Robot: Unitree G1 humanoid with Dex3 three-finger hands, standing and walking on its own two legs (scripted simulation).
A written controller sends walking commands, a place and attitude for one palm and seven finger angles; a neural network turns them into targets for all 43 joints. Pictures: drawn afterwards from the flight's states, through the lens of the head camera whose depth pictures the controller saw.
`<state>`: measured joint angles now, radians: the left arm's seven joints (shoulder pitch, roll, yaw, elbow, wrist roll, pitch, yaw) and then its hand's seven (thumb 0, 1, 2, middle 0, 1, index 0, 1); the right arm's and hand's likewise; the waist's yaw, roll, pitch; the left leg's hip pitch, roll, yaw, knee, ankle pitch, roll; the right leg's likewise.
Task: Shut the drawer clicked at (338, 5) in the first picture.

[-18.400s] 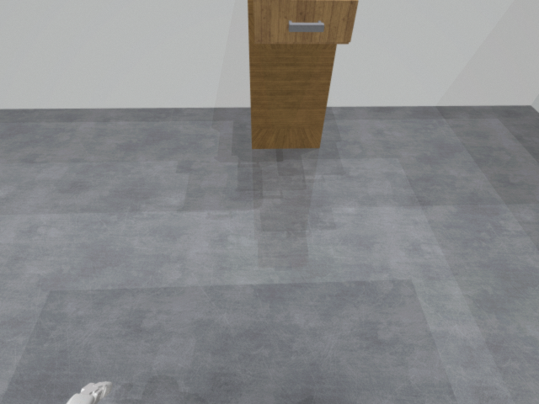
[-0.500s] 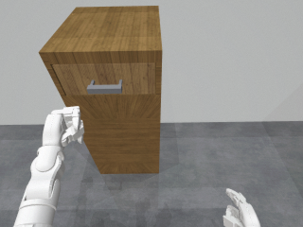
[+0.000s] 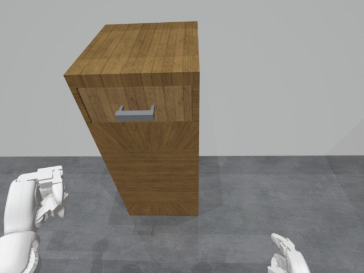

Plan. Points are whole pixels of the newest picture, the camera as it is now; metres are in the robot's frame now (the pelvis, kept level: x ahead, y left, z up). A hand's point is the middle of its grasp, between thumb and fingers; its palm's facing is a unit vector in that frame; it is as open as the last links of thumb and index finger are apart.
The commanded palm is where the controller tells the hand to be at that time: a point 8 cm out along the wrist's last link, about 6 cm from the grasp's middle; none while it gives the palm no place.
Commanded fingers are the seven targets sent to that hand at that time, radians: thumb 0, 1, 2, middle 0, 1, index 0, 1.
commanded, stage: draw the hand back to the body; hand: left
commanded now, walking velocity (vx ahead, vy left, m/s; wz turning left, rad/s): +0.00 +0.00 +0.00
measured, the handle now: (136, 111) +0.58 +0.21 +0.04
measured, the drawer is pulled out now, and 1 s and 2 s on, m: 0.00 0.00 0.00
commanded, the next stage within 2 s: step back with the hand held close in 0.28 s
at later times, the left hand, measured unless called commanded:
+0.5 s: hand (47, 197) +0.19 +0.24 +0.17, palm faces +0.40 -0.82 -0.42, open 3.3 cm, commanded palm +0.13 +0.28 +0.17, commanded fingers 0.00 0.90 0.90 -1.40 -1.60 -1.40 -1.60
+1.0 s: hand (10, 244) +0.12 +0.26 +0.16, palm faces +0.36 -0.79 -0.50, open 3.2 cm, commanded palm +0.06 +0.30 +0.17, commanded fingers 0.00 0.90 0.90 -1.40 -1.60 -1.40 -1.60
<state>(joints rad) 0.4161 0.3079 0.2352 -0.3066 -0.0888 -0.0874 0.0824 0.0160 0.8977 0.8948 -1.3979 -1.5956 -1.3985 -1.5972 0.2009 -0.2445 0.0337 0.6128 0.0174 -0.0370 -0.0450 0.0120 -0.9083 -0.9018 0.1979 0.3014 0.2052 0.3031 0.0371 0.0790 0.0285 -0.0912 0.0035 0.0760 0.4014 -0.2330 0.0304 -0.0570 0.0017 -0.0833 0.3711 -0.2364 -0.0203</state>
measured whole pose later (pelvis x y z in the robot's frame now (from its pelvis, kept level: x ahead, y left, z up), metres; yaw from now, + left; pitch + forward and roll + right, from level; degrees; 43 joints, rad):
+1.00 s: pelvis -0.07 +0.02 -0.01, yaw +1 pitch +0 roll -1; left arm 0.64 0.40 0.40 -0.61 -0.05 -0.21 0.12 0.01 0.89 0.89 -1.40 -1.60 -1.40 -1.60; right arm 0.19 -0.21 0.00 0.52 0.01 -0.03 -0.07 0.01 -0.91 -0.90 0.20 0.30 0.21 0.30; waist 0.01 0.02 0.05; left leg -0.36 -0.01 0.08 0.56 -0.20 0.07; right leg -0.32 -0.03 -0.09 0.54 -0.21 0.00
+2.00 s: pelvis -0.19 +0.05 -0.02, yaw -1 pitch -2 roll -3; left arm 0.47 0.36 0.38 -0.50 -0.05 -0.20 0.13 0.02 0.89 0.90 -1.40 -1.60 -1.41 -1.60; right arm 0.24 -0.20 0.01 0.65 0.00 -0.13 -0.08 0.01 -0.91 -0.90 0.20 0.30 0.20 0.30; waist -0.02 -0.06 0.03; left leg -0.39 -0.04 0.04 0.57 -0.14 0.09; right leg -0.16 0.02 0.05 0.74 -0.50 0.00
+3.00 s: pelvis -0.21 +0.09 -0.02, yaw +2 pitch -1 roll -1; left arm 0.31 0.24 0.07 0.51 0.04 0.05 0.01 0.01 0.91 0.90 -1.26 -1.46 -1.26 -1.46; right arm 0.16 -0.27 -0.01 0.83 -0.01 -0.02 0.01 0.01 -0.91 -0.90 0.20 0.30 0.21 0.30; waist -0.02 0.03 0.01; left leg -0.37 -0.06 0.00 0.61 -0.22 0.06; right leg -0.26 0.00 -0.07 0.62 -0.35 -0.02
